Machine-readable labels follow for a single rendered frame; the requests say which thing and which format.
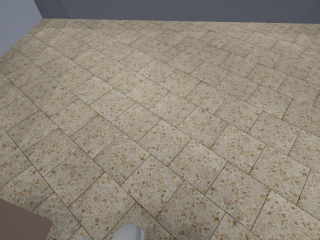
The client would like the left robot thigh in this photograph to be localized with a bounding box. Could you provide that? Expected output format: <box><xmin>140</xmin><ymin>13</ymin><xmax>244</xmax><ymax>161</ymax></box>
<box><xmin>111</xmin><ymin>224</ymin><xmax>145</xmax><ymax>240</ymax></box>

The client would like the table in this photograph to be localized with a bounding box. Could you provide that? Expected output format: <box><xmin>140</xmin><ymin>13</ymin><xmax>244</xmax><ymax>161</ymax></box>
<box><xmin>0</xmin><ymin>198</ymin><xmax>53</xmax><ymax>240</ymax></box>

